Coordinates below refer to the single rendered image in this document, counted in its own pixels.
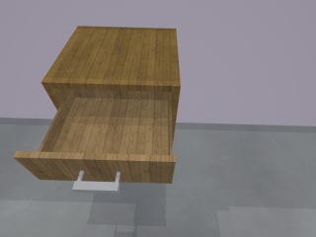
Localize drawer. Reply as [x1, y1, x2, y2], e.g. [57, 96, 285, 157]
[13, 89, 176, 184]

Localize cabinet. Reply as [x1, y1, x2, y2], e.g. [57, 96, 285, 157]
[41, 26, 181, 145]

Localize handle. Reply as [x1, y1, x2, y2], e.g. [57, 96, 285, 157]
[72, 170, 120, 194]

